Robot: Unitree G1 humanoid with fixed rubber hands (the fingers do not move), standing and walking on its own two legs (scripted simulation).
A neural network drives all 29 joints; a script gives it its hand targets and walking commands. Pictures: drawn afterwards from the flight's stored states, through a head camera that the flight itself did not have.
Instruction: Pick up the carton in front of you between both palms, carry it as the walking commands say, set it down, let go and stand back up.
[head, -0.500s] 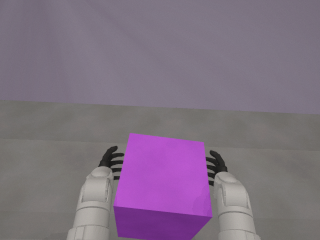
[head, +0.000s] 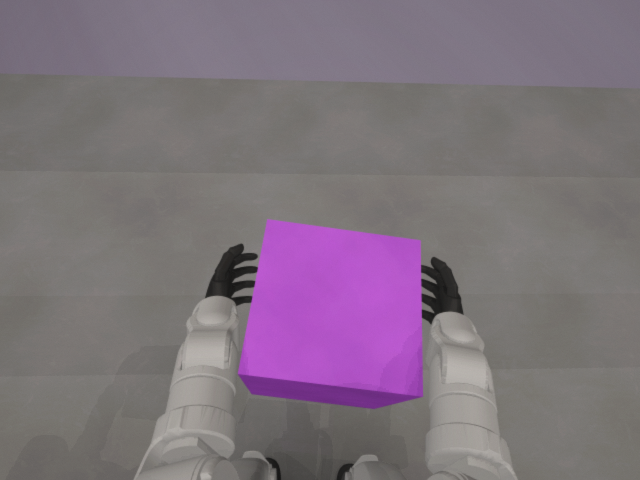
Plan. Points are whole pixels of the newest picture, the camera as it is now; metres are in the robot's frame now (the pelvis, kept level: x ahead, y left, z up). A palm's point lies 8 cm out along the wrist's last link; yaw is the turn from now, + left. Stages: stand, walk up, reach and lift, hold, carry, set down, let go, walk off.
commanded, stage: set down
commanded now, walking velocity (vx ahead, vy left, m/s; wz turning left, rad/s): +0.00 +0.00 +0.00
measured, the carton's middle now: (327, 325) +0.34 -0.02 -0.12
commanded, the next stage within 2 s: none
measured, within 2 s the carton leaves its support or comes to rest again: neither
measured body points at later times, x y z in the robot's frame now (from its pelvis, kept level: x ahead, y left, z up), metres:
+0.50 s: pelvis -0.05 +0.00 -0.14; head +0.17 +0.01 +0.26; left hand +0.41 +0.12 -0.20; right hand +0.37 -0.18 -0.20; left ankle +0.05 +0.11 -0.72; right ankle +0.03 -0.12 -0.72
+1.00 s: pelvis -0.06 +0.01 -0.26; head +0.22 +0.03 +0.09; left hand +0.46 +0.11 -0.37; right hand +0.39 -0.19 -0.36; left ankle +0.05 +0.11 -0.72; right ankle +0.03 -0.12 -0.72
